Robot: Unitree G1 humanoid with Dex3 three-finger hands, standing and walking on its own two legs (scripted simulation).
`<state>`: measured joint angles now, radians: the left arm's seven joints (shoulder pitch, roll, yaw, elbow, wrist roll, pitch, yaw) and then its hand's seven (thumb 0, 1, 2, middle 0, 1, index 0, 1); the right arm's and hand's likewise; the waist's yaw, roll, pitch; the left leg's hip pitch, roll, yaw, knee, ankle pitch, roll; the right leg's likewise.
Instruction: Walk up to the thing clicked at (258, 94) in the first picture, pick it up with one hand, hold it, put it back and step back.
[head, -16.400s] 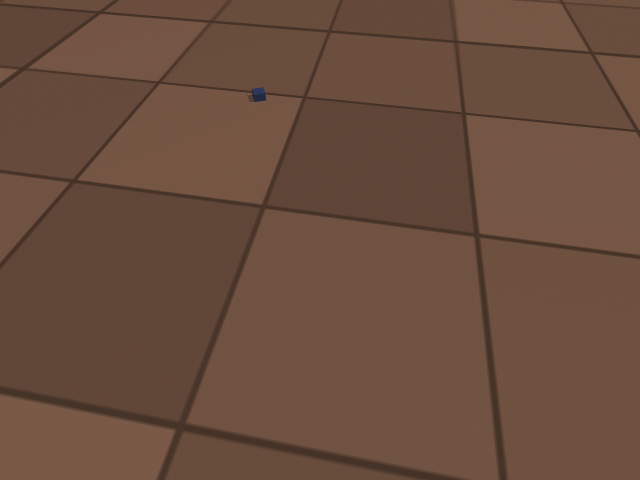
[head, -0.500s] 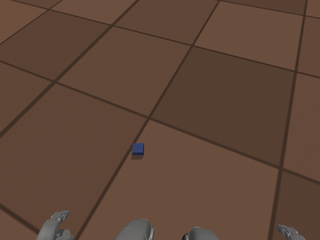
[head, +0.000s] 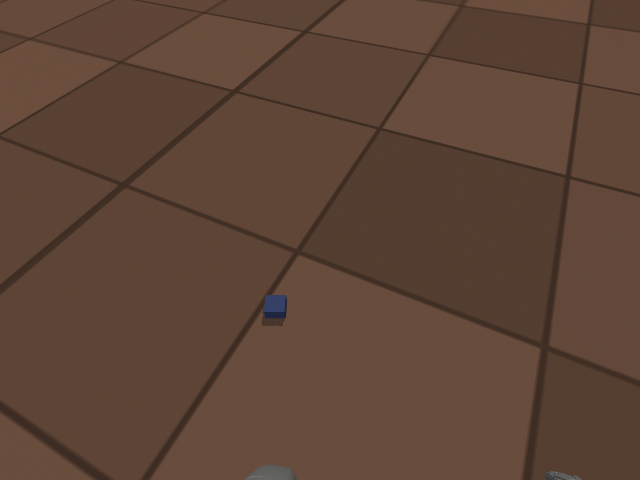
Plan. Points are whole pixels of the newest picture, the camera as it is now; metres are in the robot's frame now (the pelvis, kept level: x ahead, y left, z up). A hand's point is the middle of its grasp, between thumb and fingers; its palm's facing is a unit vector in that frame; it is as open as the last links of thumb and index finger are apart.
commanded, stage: walk up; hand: left
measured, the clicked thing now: (275, 306) +0.75 +0.24 -0.74
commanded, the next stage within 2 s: stand in 0.74 s
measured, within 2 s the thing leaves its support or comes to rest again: neither
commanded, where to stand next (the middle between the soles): +0.36 +0.01 m, yaw +0 degrees
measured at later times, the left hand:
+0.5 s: hand out of the picture +0.10 +0.28 -0.14, palm faces +0.03 -0.93 -0.36, open 7.4 cm
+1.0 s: hand out of the picture +0.09 +0.26 -0.14, palm faces -0.01 -0.94 -0.34, open 7.4 cm
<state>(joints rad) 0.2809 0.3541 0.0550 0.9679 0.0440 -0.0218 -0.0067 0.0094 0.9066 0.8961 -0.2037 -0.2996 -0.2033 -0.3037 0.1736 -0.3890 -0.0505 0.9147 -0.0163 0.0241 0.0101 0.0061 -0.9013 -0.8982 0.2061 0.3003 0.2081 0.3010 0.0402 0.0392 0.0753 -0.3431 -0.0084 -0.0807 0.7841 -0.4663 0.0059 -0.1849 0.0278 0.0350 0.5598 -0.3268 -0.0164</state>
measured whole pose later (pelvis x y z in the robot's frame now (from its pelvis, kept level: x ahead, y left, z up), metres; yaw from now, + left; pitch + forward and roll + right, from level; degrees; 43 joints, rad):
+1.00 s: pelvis +0.01 +0.01 +0.02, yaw +1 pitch -3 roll +0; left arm 0.09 0.35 0.00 1.13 0.01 -0.02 0.00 0.01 0.91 0.90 -0.20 -0.30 -0.20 -0.30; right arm 0.06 -0.34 -0.01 1.10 0.00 -0.01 0.00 0.01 -0.90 -0.90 0.21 0.30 0.21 0.30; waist 0.00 0.00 0.08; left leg -0.13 0.01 -0.03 0.36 -0.18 -0.01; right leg -0.06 -0.01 0.04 0.33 -0.22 0.02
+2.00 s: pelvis +0.04 +0.04 +0.00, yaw +1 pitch -3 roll -1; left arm 0.28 0.41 0.06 1.01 0.04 -0.02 -0.05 0.01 0.91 0.90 -0.20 -0.30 -0.20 -0.30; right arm 0.23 -0.40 -0.09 1.00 -0.04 -0.05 0.05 0.01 -0.90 -0.90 0.21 0.30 0.21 0.30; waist 0.02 -0.02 0.06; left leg -0.25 0.02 0.03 0.55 -0.23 0.02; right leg -0.11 -0.03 0.05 0.55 -0.37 -0.02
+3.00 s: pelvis +0.31 +0.03 -0.01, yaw +0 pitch -2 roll -1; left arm 0.24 0.40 0.02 0.96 0.01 -0.01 -0.02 0.01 0.91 0.90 -0.20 -0.30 -0.20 -0.30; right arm 0.19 -0.37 -0.01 0.90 0.00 -0.04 0.00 0.01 -0.90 -0.90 0.21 0.30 0.21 0.30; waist 0.01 -0.02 0.09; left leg -0.33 0.07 0.03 0.67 -0.30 -0.02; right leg -0.26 -0.02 -0.02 0.63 -0.33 0.01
